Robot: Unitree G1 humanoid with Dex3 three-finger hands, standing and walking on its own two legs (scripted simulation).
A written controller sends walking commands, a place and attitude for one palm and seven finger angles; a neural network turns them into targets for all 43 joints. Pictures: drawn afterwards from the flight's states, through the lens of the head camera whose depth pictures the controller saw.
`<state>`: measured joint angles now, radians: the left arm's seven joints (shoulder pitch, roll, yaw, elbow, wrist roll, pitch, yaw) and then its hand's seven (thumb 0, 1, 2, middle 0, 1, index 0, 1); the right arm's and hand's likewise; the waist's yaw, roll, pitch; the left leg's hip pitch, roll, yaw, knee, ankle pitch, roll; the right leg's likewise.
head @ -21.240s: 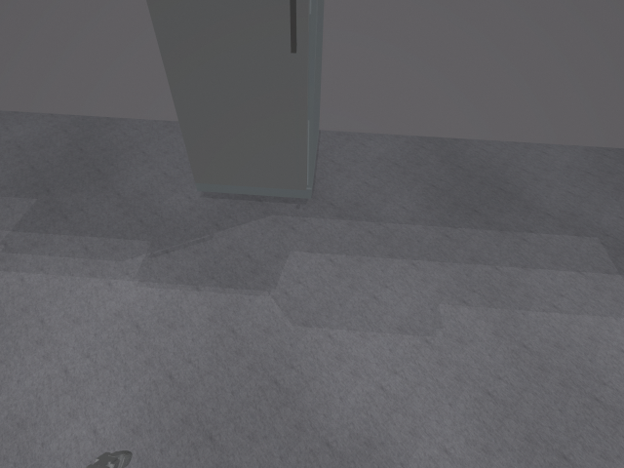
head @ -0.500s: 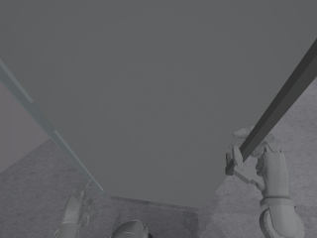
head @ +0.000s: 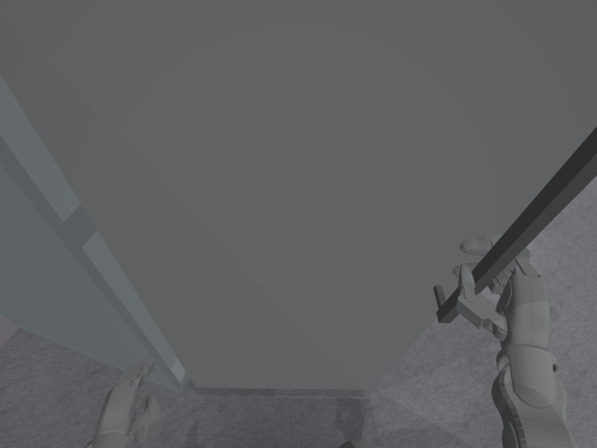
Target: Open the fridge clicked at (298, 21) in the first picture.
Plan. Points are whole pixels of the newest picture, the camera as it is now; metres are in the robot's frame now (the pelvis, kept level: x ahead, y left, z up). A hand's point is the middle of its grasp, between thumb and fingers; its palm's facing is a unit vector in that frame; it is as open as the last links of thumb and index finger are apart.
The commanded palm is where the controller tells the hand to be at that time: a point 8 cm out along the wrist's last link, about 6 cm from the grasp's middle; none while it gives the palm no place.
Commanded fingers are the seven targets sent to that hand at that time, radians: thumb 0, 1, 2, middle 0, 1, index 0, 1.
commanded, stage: stop walking and hold the door back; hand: right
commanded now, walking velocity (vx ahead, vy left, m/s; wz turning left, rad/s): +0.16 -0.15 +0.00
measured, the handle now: (523, 208) +0.33 -0.21 +0.20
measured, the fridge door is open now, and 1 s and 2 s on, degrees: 71 68 66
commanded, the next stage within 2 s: loosen the grip on the handle in 1.24 s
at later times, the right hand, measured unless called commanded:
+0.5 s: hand (460, 270) +0.32 -0.18 +0.09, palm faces +0.20 +0.95 -0.26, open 5.4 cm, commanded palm +0.29 -0.25 +0.09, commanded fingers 0.00 -0.90 -0.90 0.45 1.40 0.45 1.40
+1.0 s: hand (465, 277) +0.31 -0.19 +0.09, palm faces +0.09 +0.98 -0.19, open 5.4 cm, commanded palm +0.28 -0.25 +0.09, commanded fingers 0.00 -0.90 -0.90 0.45 1.40 0.45 1.40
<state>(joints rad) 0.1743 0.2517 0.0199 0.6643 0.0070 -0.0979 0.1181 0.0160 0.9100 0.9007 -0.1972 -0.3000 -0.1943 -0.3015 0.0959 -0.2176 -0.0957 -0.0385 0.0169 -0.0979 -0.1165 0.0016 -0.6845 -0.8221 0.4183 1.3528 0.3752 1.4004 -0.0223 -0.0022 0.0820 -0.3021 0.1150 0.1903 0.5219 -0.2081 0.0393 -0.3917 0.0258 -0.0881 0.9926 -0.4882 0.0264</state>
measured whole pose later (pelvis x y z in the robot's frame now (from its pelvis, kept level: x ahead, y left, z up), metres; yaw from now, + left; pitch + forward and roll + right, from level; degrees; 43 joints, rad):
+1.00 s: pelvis -0.05 -0.03 -0.01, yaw +0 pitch -1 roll +0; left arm 0.17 0.19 -0.03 0.67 -0.02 -0.06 0.09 0.01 0.91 0.90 -0.20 -0.30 -0.20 -0.30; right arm -0.25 -0.24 -0.10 0.34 0.03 -0.18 -0.05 -0.02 -0.72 -0.79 0.45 1.40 0.42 1.40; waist 0.03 -0.01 0.06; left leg -0.28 0.02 0.02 0.55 -0.26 -0.01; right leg -0.25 -0.05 -0.11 0.56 -0.30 0.00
